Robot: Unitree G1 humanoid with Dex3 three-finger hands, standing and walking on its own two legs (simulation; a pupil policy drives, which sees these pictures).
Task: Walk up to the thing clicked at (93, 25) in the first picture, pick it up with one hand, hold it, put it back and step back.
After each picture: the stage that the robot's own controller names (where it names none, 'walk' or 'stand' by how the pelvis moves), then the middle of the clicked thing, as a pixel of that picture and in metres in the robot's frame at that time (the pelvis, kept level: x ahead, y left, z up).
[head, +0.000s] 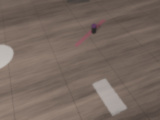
stand; (93, 28) +1.71 -0.06 -0.72
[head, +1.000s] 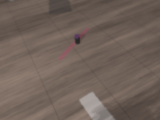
walk; (77, 39) +1.56 +0.23 -0.70
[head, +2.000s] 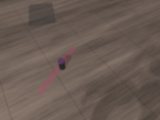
walk; (61, 64) +1.05 +0.32 -0.71
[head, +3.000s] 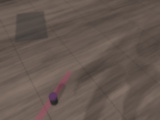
walk; (53, 99) +0.64 +0.26 -0.70
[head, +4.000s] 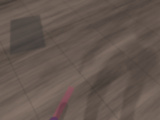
walk; out of the picture +0.40 +0.25 -0.69
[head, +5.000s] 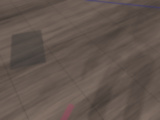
stand; out of the picture +0.32 +0.25 -0.72
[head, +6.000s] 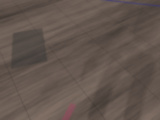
stand; out of the picture +0.31 +0.24 -0.72
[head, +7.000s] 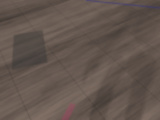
stand; out of the picture +0.33 +0.25 -0.73
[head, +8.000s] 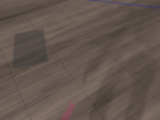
stand; out of the picture +0.34 +0.25 -0.73
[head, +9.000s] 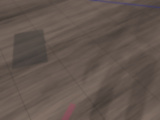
stand; out of the picture +0.33 +0.25 -0.73
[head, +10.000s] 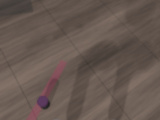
go down; (43, 102) +0.38 +0.24 -0.58
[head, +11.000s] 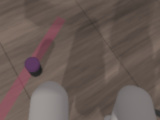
go down; (34, 67) +0.43 +0.27 -0.31
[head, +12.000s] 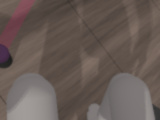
close in; (1, 57) +0.41 +0.29 -0.25
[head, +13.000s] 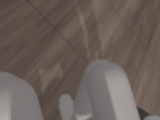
close; out of the picture +0.40 +0.32 -0.22
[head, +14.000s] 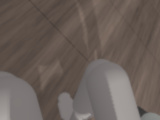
close; out of the picture +0.39 +0.32 -0.22
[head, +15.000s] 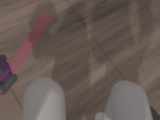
lift; out of the picture +0.32 +0.30 -0.09
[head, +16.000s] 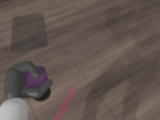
hold; (38, 84) +0.33 +0.18 +0.04
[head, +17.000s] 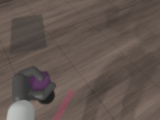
hold; (43, 88) +0.34 +0.17 +0.00
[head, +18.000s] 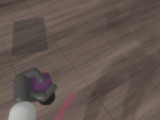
hold; (43, 89) +0.33 +0.17 +0.00
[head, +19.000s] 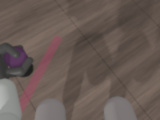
crouch; (20, 63) +0.41 +0.23 -0.08
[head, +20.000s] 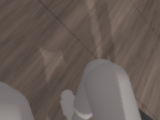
lower; out of the picture +0.42 +0.32 -0.23
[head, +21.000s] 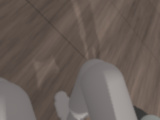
lower; out of the picture +0.41 +0.34 -0.22
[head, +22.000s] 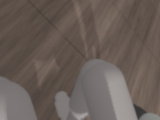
lower; out of the picture +0.41 +0.34 -0.23
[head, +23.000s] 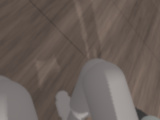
lower; out of the picture +0.41 +0.34 -0.22
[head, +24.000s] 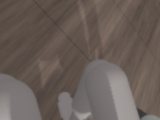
loosen; out of the picture +0.41 +0.33 -0.23
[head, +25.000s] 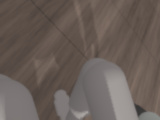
withdraw; out of the picture +0.40 +0.33 -0.23
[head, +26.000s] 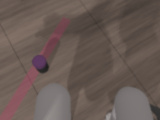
walk; (41, 64) +0.45 +0.26 -0.36
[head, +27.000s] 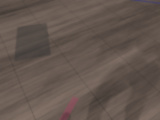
stand; out of the picture +0.38 +0.22 -0.66
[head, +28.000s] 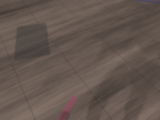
stand; out of the picture +0.39 +0.24 -0.67
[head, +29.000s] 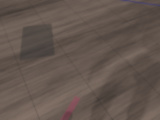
stand; out of the picture +0.39 +0.23 -0.70
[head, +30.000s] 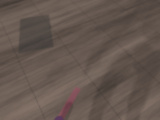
walk; out of the picture +0.41 +0.22 -0.71
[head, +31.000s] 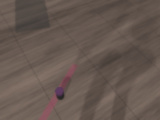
walk; (59, 93) +0.59 +0.19 -0.70
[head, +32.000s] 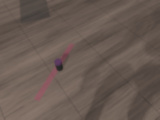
walk; (58, 65) +0.91 +0.34 -0.69
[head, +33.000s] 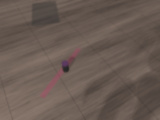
stand; (65, 66) +1.01 +0.24 -0.71
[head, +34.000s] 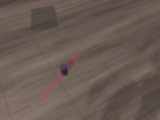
stand; (64, 69) +1.01 +0.26 -0.73
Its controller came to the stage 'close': yes
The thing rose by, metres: 0.71
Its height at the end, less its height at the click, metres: +0.00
